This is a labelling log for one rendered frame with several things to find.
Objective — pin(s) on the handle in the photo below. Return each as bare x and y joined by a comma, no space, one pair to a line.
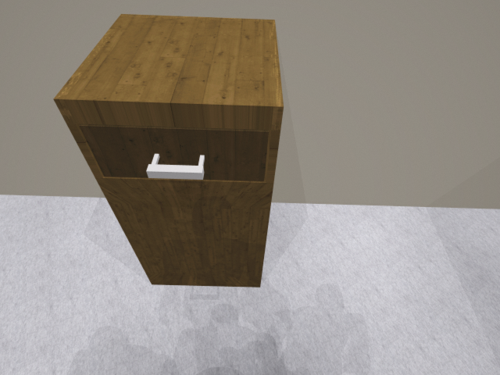
155,170

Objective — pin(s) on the cabinet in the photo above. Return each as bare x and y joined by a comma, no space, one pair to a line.
185,71

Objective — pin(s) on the drawer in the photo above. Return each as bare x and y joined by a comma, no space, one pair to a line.
230,154

